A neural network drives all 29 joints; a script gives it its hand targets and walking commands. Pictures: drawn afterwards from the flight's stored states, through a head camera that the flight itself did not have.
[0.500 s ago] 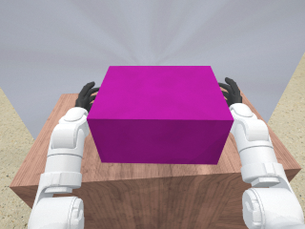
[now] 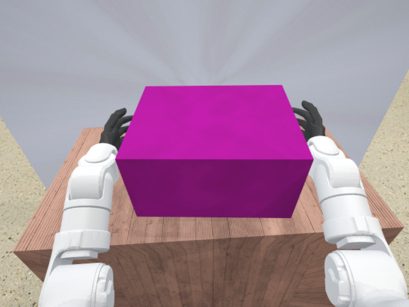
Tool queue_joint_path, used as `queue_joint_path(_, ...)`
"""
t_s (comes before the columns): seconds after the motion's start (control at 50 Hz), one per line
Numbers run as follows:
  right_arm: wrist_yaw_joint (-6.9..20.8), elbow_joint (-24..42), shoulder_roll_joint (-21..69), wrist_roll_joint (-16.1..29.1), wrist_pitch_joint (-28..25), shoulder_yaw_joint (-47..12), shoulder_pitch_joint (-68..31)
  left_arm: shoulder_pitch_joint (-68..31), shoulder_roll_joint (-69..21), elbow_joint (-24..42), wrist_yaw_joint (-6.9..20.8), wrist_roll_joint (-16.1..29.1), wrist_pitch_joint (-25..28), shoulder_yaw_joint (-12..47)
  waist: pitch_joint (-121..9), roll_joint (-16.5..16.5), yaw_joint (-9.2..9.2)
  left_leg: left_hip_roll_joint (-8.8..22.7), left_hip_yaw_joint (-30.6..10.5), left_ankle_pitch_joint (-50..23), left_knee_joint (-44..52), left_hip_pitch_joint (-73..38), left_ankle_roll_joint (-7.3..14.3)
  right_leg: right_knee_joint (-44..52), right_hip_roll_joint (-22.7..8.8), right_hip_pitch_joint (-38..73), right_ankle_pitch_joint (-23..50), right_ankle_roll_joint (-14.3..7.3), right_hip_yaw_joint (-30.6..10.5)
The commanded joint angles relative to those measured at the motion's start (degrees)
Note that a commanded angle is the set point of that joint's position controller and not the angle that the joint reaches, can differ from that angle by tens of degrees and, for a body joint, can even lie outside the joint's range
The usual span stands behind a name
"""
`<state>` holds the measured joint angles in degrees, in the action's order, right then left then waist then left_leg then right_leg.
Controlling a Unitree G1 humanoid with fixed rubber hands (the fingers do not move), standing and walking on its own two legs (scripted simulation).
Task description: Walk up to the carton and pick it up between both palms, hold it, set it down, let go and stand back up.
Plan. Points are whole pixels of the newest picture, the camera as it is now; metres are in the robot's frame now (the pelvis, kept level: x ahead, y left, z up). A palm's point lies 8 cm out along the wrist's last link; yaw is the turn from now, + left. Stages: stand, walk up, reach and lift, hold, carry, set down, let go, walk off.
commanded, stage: set down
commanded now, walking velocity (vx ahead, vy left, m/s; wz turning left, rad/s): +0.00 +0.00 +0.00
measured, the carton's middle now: (213, 147) +0.38 +0.00 +0.16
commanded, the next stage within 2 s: none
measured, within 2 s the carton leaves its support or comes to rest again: neither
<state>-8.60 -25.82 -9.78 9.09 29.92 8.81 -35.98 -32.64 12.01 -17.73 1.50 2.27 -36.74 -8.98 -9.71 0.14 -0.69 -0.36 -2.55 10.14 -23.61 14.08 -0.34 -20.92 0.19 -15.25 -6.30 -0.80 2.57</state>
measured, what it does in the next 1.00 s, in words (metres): stands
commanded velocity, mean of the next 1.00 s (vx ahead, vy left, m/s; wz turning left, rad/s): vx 0.00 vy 0.00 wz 0.00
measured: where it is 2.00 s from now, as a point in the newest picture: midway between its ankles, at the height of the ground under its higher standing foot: outside the picture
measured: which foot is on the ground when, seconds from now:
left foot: down 0.00-1.00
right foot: down 0.00-1.00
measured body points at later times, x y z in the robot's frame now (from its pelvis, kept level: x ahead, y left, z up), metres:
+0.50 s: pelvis +0.02 +0.00 +0.00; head +0.01 +0.00 +0.45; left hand +0.42 +0.20 +0.14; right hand +0.42 -0.20 +0.13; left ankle +0.03 +0.12 -0.74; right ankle +0.05 -0.11 -0.74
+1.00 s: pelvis +0.03 +0.00 +0.00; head +0.02 +0.01 +0.45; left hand +0.43 +0.20 +0.11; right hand +0.42 -0.20 +0.12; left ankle +0.03 +0.12 -0.74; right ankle +0.05 -0.11 -0.74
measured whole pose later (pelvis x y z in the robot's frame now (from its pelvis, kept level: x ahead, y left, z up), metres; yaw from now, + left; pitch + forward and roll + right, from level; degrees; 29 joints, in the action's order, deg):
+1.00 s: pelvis +0.03 +0.00 +0.00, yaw +0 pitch +3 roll -1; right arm -7.1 -33.5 -5.8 0.5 11.7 12.9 -32.0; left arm -35.2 8.8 -39.7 6.0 -1.8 -10.7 -13.6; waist -5.3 0.1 -0.7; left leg -0.4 -2.6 10.7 -20.9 13.6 -0.1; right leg -17.8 0.2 -14.6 -6.7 -0.7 2.6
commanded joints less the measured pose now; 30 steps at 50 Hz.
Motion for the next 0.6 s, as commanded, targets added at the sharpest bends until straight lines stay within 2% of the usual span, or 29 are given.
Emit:
queue_joint_path(0.0, 14.28, 15.30, 34.65, 2.33, -8.53, -18.63, -53.01, -50.55, -34.50, 6.82, 9.28, 0.68, 9.44, 10.21, -19.45, 0.09, 0.82, -3.88, 0.22, 2.38, 9.68, 2.99, 1.18, 3.18, 0.91, 22.00, -1.73, 0.70, -1.52)
queue_joint_path(0.02, 14.67, 11.95, 34.64, 0.13, -9.35, -16.63, -51.56, -49.68, -33.37, 3.68, 9.93, -0.74, 10.30, 8.11, -17.65, 0.08, 0.69, -3.70, 0.61, 5.36, 10.30, 3.31, 1.32, 3.50, 0.57, 21.33, -5.24, 0.72, -1.19)
queue_joint_path(0.06, 15.27, 7.43, 35.37, -2.36, -11.41, -14.14, -49.42, -50.42, -32.96, 2.27, 10.71, -2.40, 12.70, 6.72, -16.74, 0.28, 0.36, -3.04, 1.03, 7.06, 11.39, 3.13, 1.14, 3.21, 0.49, 22.30, -6.62, 0.83, -0.49)
queue_joint_path(0.1, 15.52, 4.86, 36.91, -3.60, -13.60, -13.49, -48.89, -51.51, -33.20, 2.08, 10.98, -2.98, 15.15, 6.84, -18.40, -0.10, 0.49, -3.10, 1.58, 5.25, 11.21, 2.34, 0.98, 3.10, 0.30, 24.32, -5.29, 1.08, -0.81)
queue_joint_path(0.18, 14.88, 2.33, 38.76, -4.56, -17.30, -13.95, -47.28, -53.27, -33.12, 0.29, 10.91, -2.07, 19.53, 8.88, -20.53, -0.51, -0.83, -3.60, 2.67, 0.93, 10.21, 0.75, 0.57, 3.21, 0.16, 26.30, -0.70, 1.83, -1.26)
queue_joint_path(0.26, 13.72, 4.79, 40.30, -4.42, -20.27, -16.47, -47.19, -53.61, -34.36, -0.47, 10.58, -0.51, 22.90, 12.08, -22.98, -1.10, -1.62, -3.66, 2.82, -1.78, 9.98, 0.10, 0.60, 3.01, -0.07, 28.91, 4.21, 2.32, -1.62)
queue_joint_path(0.38, 11.74, 13.05, 41.60, -2.68, -23.19, -22.47, -46.68, -50.17, -35.66, 1.57, 9.73, 1.83, 26.06, 16.49, -29.77, -2.40, -2.02, -3.82, 2.35, -10.01, 8.27, -0.83, 0.17, 1.12, 0.05, 34.76, 18.75, 2.92, -2.13)
queue_joint_path(0.5, 10.09, 20.93, 41.43, -0.46, -24.46, -27.52, -41.14, -44.02, -37.61, 9.52, 8.46, 3.51, 27.07, 22.47, -36.51, -1.16, -3.38, -3.98, 1.65, -23.06, 4.67, -5.22, -1.54, -0.80, 0.62, 38.25, 34.76, 3.08, -2.38)
queue_joint_path(0.58, 9.76, 19.49, 38.53, -1.53, -23.61, -25.93, -38.86, -40.30, -35.92, 5.89, 9.07, 1.43, 25.67, 19.74, -30.94, -0.92, -3.60, -3.64, 1.49, -21.50, 5.32, -4.45, -1.62, 0.41, 0.61, 35.41, 31.07, 2.93, -2.23)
